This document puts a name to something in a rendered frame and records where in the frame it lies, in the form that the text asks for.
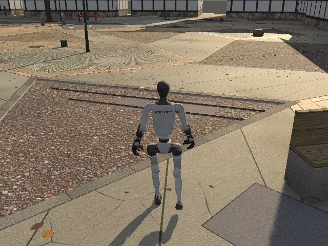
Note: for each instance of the robot left upper arm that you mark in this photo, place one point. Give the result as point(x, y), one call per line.
point(144, 117)

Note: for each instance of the right robot forearm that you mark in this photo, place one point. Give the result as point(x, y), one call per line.
point(189, 134)

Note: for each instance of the left robot forearm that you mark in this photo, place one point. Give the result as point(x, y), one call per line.
point(138, 136)

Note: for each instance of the robot right thigh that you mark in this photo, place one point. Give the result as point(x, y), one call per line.
point(176, 154)

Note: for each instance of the robot right shin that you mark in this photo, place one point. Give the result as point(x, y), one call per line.
point(178, 186)

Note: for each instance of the robot left hand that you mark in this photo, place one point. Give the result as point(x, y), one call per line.
point(134, 148)

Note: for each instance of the robot right hand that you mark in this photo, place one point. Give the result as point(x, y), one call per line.
point(188, 142)

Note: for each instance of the robot right upper arm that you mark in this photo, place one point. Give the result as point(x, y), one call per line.
point(182, 116)

